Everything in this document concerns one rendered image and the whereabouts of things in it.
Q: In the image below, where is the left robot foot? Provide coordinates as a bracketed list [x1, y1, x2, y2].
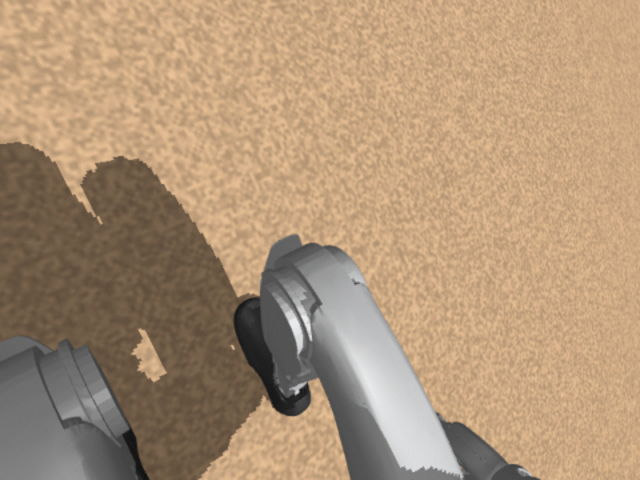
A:
[122, 421, 150, 480]

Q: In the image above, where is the right robot hand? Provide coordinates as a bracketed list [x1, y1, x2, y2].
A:
[436, 412, 509, 480]

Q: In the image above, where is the right robot arm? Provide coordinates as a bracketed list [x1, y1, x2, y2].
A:
[491, 464, 540, 480]

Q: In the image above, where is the right robot foot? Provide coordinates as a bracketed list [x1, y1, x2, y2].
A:
[234, 298, 311, 416]

